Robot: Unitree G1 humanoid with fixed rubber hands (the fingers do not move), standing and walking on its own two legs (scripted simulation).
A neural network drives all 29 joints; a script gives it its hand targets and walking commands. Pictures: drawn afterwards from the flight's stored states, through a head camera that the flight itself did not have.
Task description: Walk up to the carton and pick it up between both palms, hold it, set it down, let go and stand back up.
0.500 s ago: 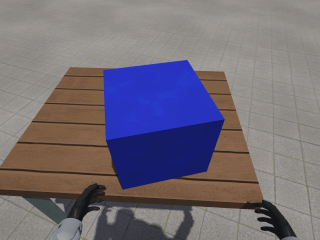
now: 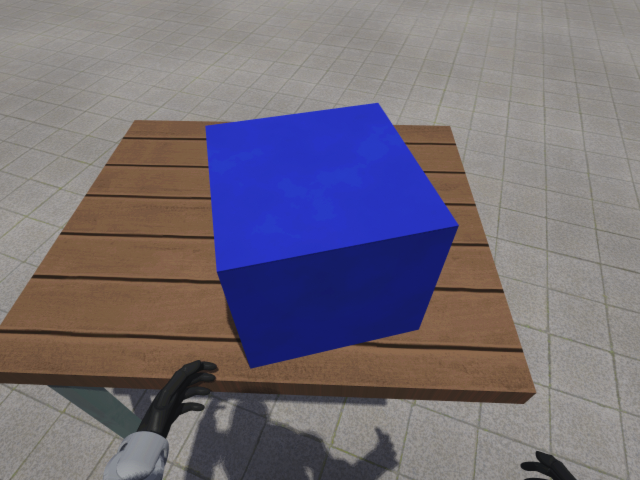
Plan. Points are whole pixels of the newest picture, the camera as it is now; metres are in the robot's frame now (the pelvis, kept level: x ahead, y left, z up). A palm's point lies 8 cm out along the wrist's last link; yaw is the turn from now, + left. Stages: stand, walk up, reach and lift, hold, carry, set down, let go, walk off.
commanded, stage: stand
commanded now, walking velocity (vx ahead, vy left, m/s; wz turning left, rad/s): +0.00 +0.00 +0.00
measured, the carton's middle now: (316, 231) +0.46 +0.03 +0.02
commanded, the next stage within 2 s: none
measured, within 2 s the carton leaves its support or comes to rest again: neither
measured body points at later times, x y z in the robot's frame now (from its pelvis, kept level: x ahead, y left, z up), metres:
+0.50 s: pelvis -0.01 -0.01 +0.00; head -0.01 +0.00 +0.45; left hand +0.21 +0.22 -0.04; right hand +0.09 -0.31 -0.10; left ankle +0.02 +0.11 -0.74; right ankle -0.02 -0.10 -0.74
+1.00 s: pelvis +0.00 -0.02 +0.01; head +0.00 -0.03 +0.45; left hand +0.21 +0.22 -0.04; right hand +0.08 -0.32 -0.11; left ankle +0.02 +0.11 -0.74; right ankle -0.02 -0.10 -0.74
